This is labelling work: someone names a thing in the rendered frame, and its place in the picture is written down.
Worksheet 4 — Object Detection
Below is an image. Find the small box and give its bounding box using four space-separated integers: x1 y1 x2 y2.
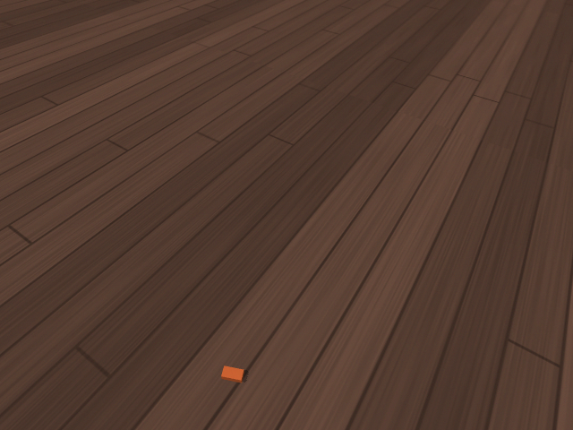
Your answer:
221 365 244 383

